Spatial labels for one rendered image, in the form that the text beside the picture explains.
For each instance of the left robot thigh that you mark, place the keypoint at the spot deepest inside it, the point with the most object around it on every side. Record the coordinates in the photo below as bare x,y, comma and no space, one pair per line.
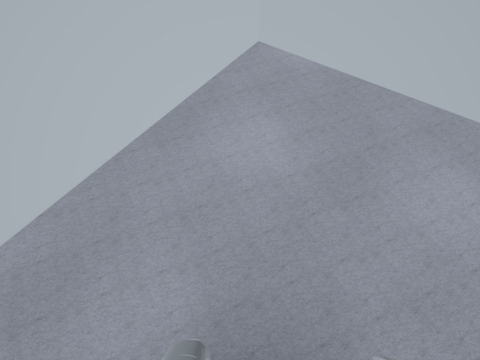
188,350

